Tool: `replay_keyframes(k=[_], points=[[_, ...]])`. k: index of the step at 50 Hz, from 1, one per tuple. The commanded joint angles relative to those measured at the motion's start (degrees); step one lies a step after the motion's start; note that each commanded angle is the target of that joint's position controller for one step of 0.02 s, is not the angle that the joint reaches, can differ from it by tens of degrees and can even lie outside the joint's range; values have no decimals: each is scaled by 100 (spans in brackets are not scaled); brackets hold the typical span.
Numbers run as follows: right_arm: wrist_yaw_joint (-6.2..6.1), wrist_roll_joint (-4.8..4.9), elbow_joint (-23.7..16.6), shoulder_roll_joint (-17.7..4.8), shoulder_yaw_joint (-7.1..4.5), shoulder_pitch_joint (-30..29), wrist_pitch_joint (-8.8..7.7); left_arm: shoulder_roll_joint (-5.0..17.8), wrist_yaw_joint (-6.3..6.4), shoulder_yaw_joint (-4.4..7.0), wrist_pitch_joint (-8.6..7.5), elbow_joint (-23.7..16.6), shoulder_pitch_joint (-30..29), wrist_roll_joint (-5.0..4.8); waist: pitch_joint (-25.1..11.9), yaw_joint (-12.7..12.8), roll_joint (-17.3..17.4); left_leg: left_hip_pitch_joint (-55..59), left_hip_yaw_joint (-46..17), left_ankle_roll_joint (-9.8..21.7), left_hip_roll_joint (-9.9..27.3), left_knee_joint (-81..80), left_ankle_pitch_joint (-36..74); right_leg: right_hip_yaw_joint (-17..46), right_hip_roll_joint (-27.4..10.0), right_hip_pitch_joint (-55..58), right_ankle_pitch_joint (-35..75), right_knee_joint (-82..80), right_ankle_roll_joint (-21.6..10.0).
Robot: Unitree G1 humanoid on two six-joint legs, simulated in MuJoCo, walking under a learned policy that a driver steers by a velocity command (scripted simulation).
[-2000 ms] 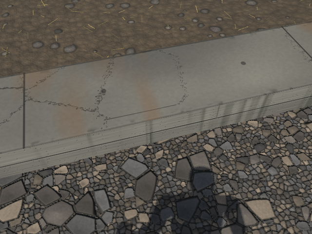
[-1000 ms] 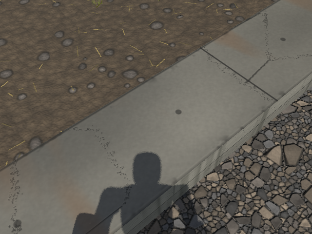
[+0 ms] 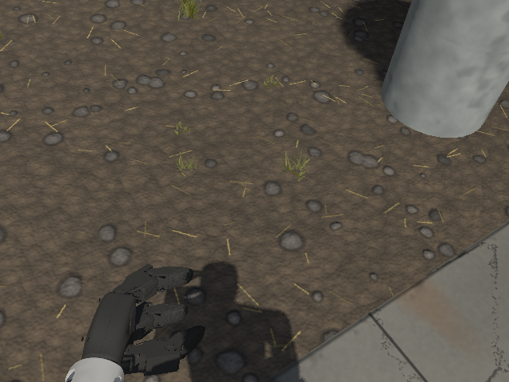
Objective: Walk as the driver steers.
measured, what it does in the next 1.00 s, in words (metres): walks ahead, turning left: right foot, then left foot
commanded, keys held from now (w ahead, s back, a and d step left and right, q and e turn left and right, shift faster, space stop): w+q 1.00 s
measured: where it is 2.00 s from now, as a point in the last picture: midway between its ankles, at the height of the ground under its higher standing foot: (42, 225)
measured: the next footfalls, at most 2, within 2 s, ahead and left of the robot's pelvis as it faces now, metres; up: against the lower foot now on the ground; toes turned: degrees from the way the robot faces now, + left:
right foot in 0.12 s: +0.28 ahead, -0.10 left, +0.00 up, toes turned +9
left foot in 0.64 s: +0.51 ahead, +0.23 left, +0.00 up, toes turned +25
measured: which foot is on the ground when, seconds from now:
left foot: down 0.00-0.12, up 0.14-0.62, down 0.64-1.00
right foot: up 0.00-0.10, down 0.12-0.62, up 0.64-1.00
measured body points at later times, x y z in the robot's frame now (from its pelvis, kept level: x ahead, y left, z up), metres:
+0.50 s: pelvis +0.30 +0.01 -0.01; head +0.33 +0.03 +0.44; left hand +0.21 +0.29 -0.13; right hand +0.61 -0.12 -0.07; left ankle +0.44 +0.23 -0.68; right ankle +0.24 -0.11 -0.75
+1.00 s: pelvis +0.58 +0.16 -0.01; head +0.60 +0.18 +0.44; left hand +0.64 +0.48 -0.08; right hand +0.80 -0.05 -0.11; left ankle +0.48 +0.21 -0.75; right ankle +0.82 +0.11 -0.70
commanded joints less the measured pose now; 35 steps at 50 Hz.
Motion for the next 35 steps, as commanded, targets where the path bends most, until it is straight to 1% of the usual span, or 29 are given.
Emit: replay_keyframes(k=[1, 2, 3, 4, 5, 6, 7, 8, 9, 10, 11, 12, 13, 14, 15, 16, 18, 20, 22, 24, 26, 27, 29, 30, 31, 32, 33, 34, 35], points=[[-69, 4, -122, -891, -245, 410, 88, 783, -73, 417, -138, -421, -650, -100, -133, 242, 969, 288, -725, -234, 920, 160, 4265, -218, 534, 1437, 273, -1097, -96], [-90, 22, -121, -1013, -296, 331, 123, 926, -57, 509, -105, -364, -439, -114, -226, 389, 1114, 212, -755, -326, 913, 480, 4970, -126, 641, 2091, 178, -1087, -116], [-103, 17, -200, -1107, -347, 140, 157, 1032, -15, 599, -74, -316, -154, -145, -296, 623, 1175, 193, -830, -372, 915, 897, 5505, -36, 628, 2535, -50, -1156, -135], [-81, -14, -376, -1220, -395, -306, 190, 1168, 56, 698, -49, -174, 478, -194, -497, 1034, 1160, 28, -828, -464, 875, 1691, 5708, 194, 358, 3221, 15, -1511, -245], [2, -106, -672, -1230, -401, -918, 173, 1295, 140, 760, -5, 117, 1538, -202, -1089, 1549, 1041, -546, -830, -540, 795, 2840, 5188, 635, -228, 4605, 188, -1501, -498], [102, -308, -916, -766, -276, -983, 103, 1436, 224, 760, 42, 317, 2409, -70, -1897, 1572, 148, -1691, -497, -415, 429, 4157, 1685, 1363, -1236, 6377, 164, -833, -761], [112, -117, -952, -367, -120, 97, 100, 1431, 245, 738, 27, 331, 2457, 139, -2367, 1060, -1837, -3724, -50, -791, -132, 5913, -2012, 3763, -2731, 7966, 402, -910, -2077], [82, 72, -823, -983, -216, 243, 102, 1017, 297, 748, 78, 213, 2045, 127, -1961, 1069, -1414, -4203, 201, -733, 469, 6738, -1370, 4285, -2758, 6952, -1508, -1633, -2121], [106, 53, -942, -1357, -316, -509, 125, 666, 345, 667, 54, 167, 1752, 106, -1109, 1142, -653, -4223, 352, -702, 657, 6863, -803, 3526, -2369, 5922, -2210, -2000, -1747], [127, -18, -1101, -1337, -347, -954, 142, 708, 318, 625, 38, 285, 1510, 59, -393, 926, 19, -4087, 558, -697, 834, 6766, -434, 2802, -2073, 4821, -1963, -2294, -1473], [147, -95, -1209, -1296, -367, -1139, 159, 756, 277, 611, 1, 360, 1433, 67, -115, 795, 163, -3991, 582, -666, 964, 6613, -235, 2342, -1816, 4253, -1672, -2437, -1365], [170, -33, -1227, -1150, -348, -1048, 168, 800, 240, 618, -20, 476, 1428, 96, 65, 624, 84, -3821, 573, -634, 1108, 6409, -187, 1889, -1637, 3803, -1444, -2637, -1274], [174, 26, -1240, -1026, -321, -986, 186, 785, 198, 633, -44, 583, 1441, 63, 152, 549, -62, -3750, 622, -611, 1231, 6115, -161, 1539, -1500, 3563, -1303, -2776, -1191], [180, 44, -1288, -913, -285, -1085, 194, 808, 170, 656, -60, 681, 1491, 14, 183, 554, -142, -3810, 708, -616, 1330, 5900, -162, 1238, -1435, 3473, -1112, -2854, -1177], [191, 23, -1362, -854, -266, -1255, 195, 876, 145, 682, -79, 780, 1572, -15, 248, 575, -160, -3922, 734, -651, 1413, 5659, -65, 1019, -1423, 3390, -846, -2919, -1171], [194, -7, -1445, -874, -257, -1421, 196, 996, 143, 721, -100, 824, 1658, -9, 248, 609, -120, -4040, 733, -707, 1459, 5415, 117, 835, -1421, 3396, -623, -2959, -1175], [223, 10, -1553, -903, -243, -1714, 186, 1258, 142, 795, -102, 902, 1765, 35, 261, 673, -110, -4183, 742, -780, 1520, 4784, 706, 495, -1416, 3467, -330, -2988, -1156], [291, -6, -1589, -940, -237, -2053, 143, 1372, 120, 811, -99, 936, 1820, 47, 292, 781, -56, -3929, 903, -733, 1474, 3869, 1432, 27, -1245, 3448, -30, -2961, -1008], [374, -21, -1706, -899, -206, -2585, 98, 1447, 116, 803, -69, 1050, 2121, 10, 374, 1020, 21, -3741, 1211, -648, 1348, 3115, 1931, -230, -1251, 3600, 57, -2964, -877], [448, 29, -1852, -883, -196, -2997, 78, 1548, 116, 810, 4, 1163, 2438, -25, 480, 1187, -75, -3908, 1347, -577, 1274, 2634, 2015, -335, -1390, 4144, 237, -2891, -788], [516, 60, -2024, -894, -194, -3341, 76, 1594, 126, 814, 108, 1265, 2687, -72, 542, 1274, -145, -4116, 1456, -505, 1196, 2235, 1776, -457, -1529, 4778, 564, -2709, -678], [552, 48, -2089, -921, -208, -3396, 85, 1640, 136, 819, 161, 1284, 2729, -78, 518, 1246, -197, -4024, 1577, -449, 1100, 2064, 1546, -562, -1563, 4974, 1008, -2553, -611], [578, -10, -2171, -1114, -305, -3208, 127, 1830, 198, 864, 254, 1282, 2732, -82, 204, 988, -502, -3373, 1905, -263, 716, 1937, 881, -796, -1598, 5233, 3019, -1860, -472], [569, -35, -2117, -1300, -401, -2788, 152, 1919, 245, 884, 299, 1273, 2728, -83, -79, 713, -684, -2788, 2023, -130, 498, 1894, 641, -910, -1588, 5253, 3899, -1203, -402], [526, -37, -1897, -1547, -555, -1887, 172, 1943, 303, 888, 358, 1228, 2624, -94, -530, 197, -654, -1575, 2052, 70, 290, 1507, 891, -1069, -1459, 4877, 4073, -119, -244], [400, -61, -1659, -1949, -747, -859, 222, 1847, 362, 843, 339, 1069, 2609, -49, -1029, -263, -397, 222, 1315, 342, 648, 1494, 1121, -1085, -1276, 3541, 2915, 1384, -24], [295, -74, -1629, -2612, -850, -682, 226, 983, 294, 579, 195, 702, 3061, 192, -1630, 289, 1181, 2582, -1649, 1283, 2271, 1517, 1229, -926, -280, 704, -2625, 3561, 340], [270, -94, -1761, -2277, -762, -407, 184, 1292, 225, 563, -31, 538, 2693, 35, -2676, -37, 1018, 3048, -3521, 1813, 2832, 612, 709, 369, 81, -57, -3673, 4702, 387], [264, -147, -1674, -1926, -675, -516, 154, 1502, 180, 635, -131, 360, 2107, -173, -1976, -153, 692, 2623, -2552, 1450, 2504, 533, 919, 602, -280, -575, -3134, 4728, 326]])
Keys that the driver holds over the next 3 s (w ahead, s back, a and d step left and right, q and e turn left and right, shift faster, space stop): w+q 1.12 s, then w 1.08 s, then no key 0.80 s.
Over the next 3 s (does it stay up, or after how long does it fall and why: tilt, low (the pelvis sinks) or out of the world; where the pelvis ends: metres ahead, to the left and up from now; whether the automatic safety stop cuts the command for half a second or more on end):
stays up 1.19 0.71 -0.01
